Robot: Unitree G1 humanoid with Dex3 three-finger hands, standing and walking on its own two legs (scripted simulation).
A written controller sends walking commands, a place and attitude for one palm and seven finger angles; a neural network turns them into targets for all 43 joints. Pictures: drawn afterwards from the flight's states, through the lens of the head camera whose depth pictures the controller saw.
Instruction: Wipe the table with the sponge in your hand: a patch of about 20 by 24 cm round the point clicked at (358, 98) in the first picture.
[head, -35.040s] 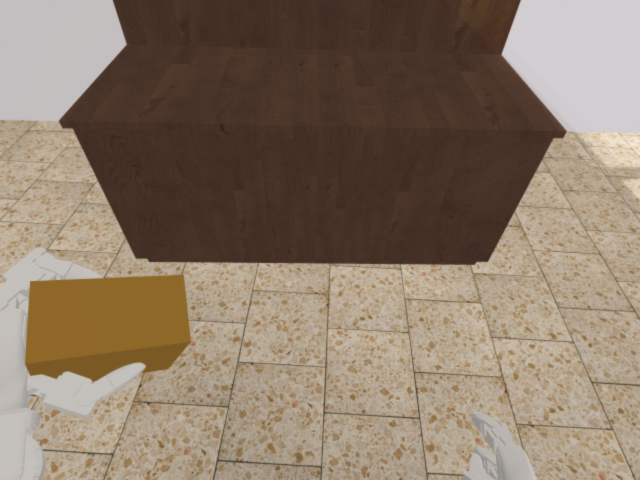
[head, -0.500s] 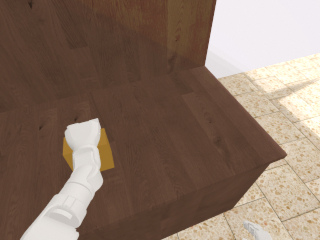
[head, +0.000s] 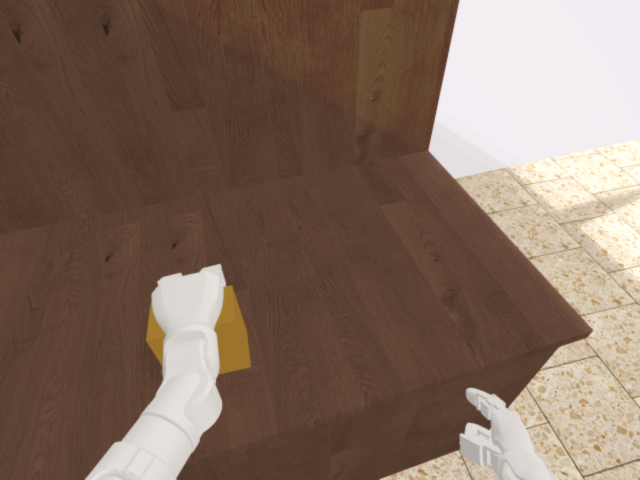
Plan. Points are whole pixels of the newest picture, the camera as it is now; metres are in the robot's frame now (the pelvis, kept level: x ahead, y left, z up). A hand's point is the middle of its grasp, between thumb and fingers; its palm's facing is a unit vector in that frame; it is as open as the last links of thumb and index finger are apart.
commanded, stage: wipe back along the middle lane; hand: left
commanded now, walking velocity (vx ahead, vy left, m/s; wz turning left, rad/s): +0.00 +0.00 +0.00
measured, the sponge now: (206, 343) +0.31 +0.22 -0.04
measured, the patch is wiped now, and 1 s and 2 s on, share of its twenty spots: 0.50 0.70 0.85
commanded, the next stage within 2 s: slide across to the third lane in 0.32 s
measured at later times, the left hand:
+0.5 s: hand (207, 356) +0.26 +0.19 +0.01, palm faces -0.01 -0.07 -1.00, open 10.5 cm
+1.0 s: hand (246, 342) +0.29 +0.14 +0.02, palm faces -0.03 -0.08 -1.00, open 10.4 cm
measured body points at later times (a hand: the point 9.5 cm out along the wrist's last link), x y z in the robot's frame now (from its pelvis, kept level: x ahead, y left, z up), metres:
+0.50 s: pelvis -0.02 -0.01 +0.00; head -0.03 -0.04 +0.45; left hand +0.26 +0.19 +0.07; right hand +0.22 -0.22 -0.08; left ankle -0.02 +0.10 -0.73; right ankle +0.00 -0.11 -0.73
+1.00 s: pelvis -0.02 -0.03 +0.00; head -0.04 -0.06 +0.45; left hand +0.28 +0.14 +0.07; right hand +0.20 -0.24 -0.09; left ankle -0.02 +0.10 -0.73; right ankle +0.00 -0.11 -0.73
